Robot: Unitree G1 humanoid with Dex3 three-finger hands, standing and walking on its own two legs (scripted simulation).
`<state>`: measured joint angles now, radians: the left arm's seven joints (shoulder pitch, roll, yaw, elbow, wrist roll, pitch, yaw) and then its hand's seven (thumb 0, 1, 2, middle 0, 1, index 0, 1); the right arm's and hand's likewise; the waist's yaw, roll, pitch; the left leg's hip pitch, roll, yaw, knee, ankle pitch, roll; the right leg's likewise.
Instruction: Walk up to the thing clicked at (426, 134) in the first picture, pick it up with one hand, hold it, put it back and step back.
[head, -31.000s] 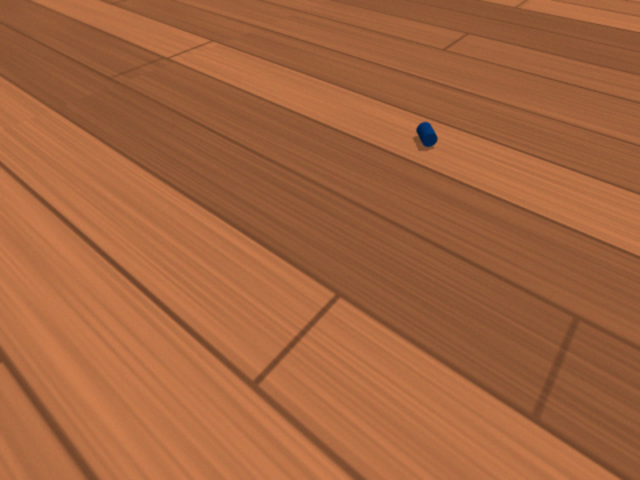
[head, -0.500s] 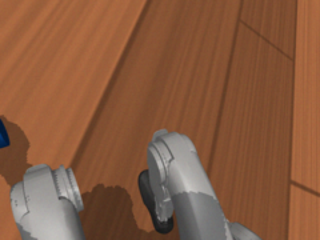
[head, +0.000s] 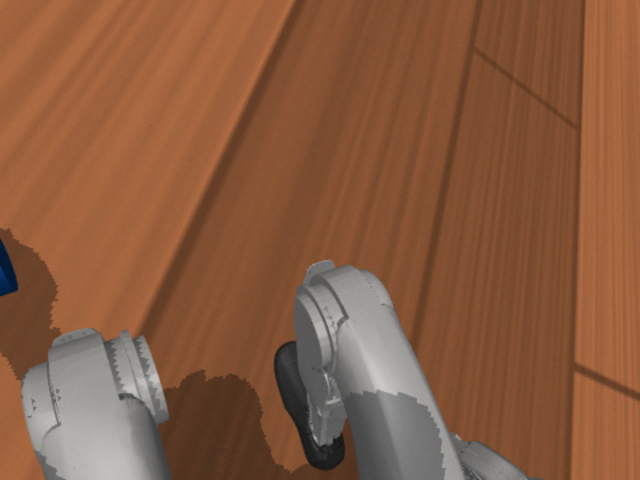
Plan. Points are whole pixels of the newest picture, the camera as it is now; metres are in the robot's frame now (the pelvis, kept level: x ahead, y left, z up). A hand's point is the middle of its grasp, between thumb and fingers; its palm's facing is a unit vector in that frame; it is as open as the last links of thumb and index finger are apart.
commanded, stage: withdraw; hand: left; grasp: from above
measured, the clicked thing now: out of the picture +0.41 +0.32 -0.25
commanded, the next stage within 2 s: home in 0.86 s
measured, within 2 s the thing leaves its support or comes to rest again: rests again in 0.32 s
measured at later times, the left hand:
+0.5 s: hand out of the picture +0.38 +0.33 -0.05, palm faces -0.45 -0.11 -0.88, open 13.8 cm
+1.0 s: hand out of the picture +0.41 +0.34 -0.11, palm faces -0.32 -0.07 -0.94, open 13.9 cm
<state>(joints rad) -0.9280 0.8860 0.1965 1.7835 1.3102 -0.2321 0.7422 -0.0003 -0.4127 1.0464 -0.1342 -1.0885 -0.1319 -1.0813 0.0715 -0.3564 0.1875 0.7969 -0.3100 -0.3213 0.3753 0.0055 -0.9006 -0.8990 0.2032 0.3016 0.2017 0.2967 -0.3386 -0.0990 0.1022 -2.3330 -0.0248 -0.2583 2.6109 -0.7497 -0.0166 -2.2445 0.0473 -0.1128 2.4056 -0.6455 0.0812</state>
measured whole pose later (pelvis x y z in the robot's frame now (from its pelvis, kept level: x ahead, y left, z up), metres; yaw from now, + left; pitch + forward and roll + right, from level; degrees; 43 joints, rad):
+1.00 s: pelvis +0.00 -0.01 +0.04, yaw +7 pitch +34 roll -7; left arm -0.87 0.72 0.12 1.39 1.28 -0.22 0.51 0.00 -0.49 1.00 -0.11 -1.00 -0.10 -1.00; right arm 0.18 -0.28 0.02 0.80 -0.17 -0.09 0.16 0.01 -0.91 -0.90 0.20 0.30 0.20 0.30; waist -0.23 0.00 -0.08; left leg -2.32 -0.03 -0.14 2.42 -0.70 -0.04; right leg -2.28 0.00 -0.03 2.32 -0.64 0.05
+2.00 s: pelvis +0.05 -0.01 +0.37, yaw +12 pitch +17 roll -3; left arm 0.35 0.27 0.02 -0.02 0.02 0.39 0.08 0.01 0.90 0.90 -0.21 -0.30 -0.20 -0.30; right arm 0.25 -0.20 0.05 0.52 0.04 -0.14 -0.13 0.01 -0.91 -0.90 0.21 0.30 0.20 0.30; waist -0.06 0.04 -0.19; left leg -1.02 0.03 -0.08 1.28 -0.56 -0.03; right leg -0.99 -0.01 -0.04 1.21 -0.51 0.02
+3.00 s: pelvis +0.08 +0.00 +0.42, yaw +13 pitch +10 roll -3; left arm 0.50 0.23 0.03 -0.13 -0.05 0.45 0.02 0.01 0.91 0.90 -0.20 -0.30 -0.20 -0.30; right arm 0.30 -0.22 0.03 0.55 0.00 -0.24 -0.19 0.02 -0.91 -0.90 0.21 0.30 0.21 0.30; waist -0.04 0.05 -0.17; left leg -0.68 0.04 -0.07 1.02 -0.51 -0.02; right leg -0.65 -0.01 -0.04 0.95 -0.46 0.02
